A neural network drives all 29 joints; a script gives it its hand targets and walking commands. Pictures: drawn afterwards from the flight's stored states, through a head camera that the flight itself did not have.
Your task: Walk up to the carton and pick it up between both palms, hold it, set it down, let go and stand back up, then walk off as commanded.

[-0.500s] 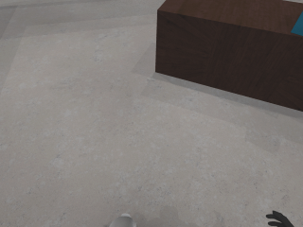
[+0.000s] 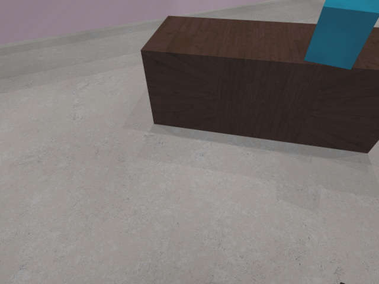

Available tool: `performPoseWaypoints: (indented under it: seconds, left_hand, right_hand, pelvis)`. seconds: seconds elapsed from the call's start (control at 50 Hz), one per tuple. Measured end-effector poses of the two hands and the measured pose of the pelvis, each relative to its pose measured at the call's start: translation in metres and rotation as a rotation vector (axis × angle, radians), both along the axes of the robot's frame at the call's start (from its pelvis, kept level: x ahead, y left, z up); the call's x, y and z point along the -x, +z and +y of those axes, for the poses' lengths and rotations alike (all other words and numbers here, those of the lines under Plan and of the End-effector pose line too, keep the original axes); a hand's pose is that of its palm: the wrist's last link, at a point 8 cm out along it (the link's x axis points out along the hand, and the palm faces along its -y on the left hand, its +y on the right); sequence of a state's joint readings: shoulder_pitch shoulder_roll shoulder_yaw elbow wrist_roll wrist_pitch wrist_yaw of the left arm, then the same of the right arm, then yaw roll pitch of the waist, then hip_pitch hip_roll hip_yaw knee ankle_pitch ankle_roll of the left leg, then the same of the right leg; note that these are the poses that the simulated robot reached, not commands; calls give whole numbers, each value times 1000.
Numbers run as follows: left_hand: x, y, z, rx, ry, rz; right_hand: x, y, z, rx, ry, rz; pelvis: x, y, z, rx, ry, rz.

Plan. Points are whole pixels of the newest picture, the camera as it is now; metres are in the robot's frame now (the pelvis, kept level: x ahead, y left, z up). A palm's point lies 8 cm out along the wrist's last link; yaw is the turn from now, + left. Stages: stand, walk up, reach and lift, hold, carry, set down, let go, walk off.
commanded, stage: walk up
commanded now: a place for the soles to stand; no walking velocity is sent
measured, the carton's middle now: (340, 28) +1.39 -0.66 -0.02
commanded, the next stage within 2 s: none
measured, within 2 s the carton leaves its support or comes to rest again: neither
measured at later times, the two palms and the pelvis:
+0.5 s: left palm (112, 216) +0.31 +0.25 -0.09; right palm out of the picture +0.23 -0.39 -0.08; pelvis +0.19 -0.05 -0.01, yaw -5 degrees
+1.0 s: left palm (132, 185) +0.42 +0.23 -0.12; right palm (355, 181) +0.44 -0.39 -0.05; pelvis +0.34 -0.06 +0.00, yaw -8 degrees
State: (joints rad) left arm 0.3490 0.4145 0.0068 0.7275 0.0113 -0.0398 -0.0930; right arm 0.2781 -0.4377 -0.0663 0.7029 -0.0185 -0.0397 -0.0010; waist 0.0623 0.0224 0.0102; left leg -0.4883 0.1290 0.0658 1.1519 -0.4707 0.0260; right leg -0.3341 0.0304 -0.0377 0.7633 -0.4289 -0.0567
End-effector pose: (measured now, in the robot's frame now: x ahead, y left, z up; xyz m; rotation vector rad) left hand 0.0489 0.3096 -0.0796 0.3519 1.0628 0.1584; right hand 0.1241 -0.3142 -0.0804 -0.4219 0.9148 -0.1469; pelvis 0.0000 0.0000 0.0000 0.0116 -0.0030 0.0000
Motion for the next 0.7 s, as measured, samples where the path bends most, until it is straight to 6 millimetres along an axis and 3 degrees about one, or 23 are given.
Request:
performPoseWaypoints:
  seconds: [0.1,0.18,0.24,0.3,0.38,0.5,0.58,0.7]
  left_hand:
    - [-22,-9,-6,2,14,52]
    - [-40,-24,-5,19,35,91]
    - [-65,-34,-9,41,14,121]
    - [-111,-31,-17,50,-39,78]
    - [-181,-20,-31,46,-124,-16]
    - [-259,-15,-65,27,-209,-58]
    - [-277,-17,-79,14,-184,-57]
    - [-289,-14,-85,0,-123,1]
  right_hand:
    - [-39,1,-5,12,5,20]
    - [-83,3,0,34,21,-1]
    - [-110,9,5,34,1,-56]
    - [-115,18,-3,33,-65,-100]
    - [-106,24,-25,46,-144,-93]
    - [-104,3,-71,54,-190,-16]
    - [-127,-11,-87,40,-194,59]
    - [-192,0,-90,30,-146,60]
  pelvis:
    - [-36,-1,-5,19,-12,39]
    - [-68,-8,-3,42,-19,51]
    - [-91,-9,-1,18,-41,30]
    - [-116,-5,-4,19,-38,-18]
    - [-148,0,-17,7,-50,-65]
    - [-190,-11,-45,-36,-90,-63]
    - [-214,-15,-64,-8,-101,-51]
    - [-248,-4,-76,8,-117,-2]
